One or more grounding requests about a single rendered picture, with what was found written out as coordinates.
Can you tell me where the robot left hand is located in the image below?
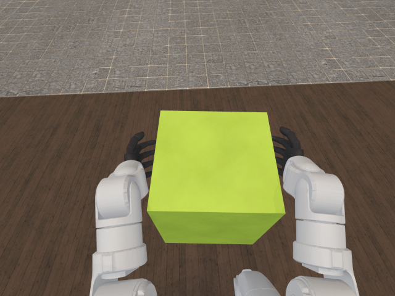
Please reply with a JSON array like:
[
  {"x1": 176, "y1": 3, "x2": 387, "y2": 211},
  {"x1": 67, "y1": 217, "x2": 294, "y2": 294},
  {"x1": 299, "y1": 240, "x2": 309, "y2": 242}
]
[{"x1": 124, "y1": 131, "x2": 156, "y2": 178}]

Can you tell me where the carton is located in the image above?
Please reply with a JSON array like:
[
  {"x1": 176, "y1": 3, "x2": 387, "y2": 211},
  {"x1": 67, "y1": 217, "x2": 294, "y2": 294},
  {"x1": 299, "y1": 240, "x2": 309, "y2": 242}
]
[{"x1": 147, "y1": 110, "x2": 285, "y2": 244}]

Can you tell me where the robot right forearm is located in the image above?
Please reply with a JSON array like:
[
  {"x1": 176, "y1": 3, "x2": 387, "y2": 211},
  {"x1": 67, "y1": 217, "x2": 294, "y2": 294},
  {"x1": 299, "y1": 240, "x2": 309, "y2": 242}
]
[{"x1": 283, "y1": 156, "x2": 359, "y2": 296}]

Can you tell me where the robot left forearm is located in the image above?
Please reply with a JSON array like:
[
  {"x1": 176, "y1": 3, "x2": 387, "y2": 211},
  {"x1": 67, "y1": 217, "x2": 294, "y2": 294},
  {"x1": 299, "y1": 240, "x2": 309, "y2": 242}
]
[{"x1": 89, "y1": 160, "x2": 149, "y2": 296}]

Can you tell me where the robot right upper arm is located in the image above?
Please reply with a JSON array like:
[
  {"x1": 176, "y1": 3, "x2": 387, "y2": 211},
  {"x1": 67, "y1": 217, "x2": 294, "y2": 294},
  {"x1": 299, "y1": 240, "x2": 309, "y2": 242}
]
[{"x1": 286, "y1": 276, "x2": 356, "y2": 296}]

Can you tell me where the robot right thigh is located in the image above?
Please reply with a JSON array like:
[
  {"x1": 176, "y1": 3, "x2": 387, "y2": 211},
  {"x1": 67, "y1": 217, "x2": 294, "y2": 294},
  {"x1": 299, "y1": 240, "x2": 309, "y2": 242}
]
[{"x1": 234, "y1": 271, "x2": 281, "y2": 296}]

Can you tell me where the robot right hand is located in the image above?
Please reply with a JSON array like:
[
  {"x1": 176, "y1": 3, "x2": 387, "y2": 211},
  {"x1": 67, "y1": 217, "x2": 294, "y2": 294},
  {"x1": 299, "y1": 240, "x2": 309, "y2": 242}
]
[{"x1": 272, "y1": 126, "x2": 304, "y2": 177}]

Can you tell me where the robot left upper arm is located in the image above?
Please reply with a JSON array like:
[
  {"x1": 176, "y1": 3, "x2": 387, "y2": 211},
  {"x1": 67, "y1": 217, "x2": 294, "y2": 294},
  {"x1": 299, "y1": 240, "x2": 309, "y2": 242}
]
[{"x1": 94, "y1": 278, "x2": 157, "y2": 296}]

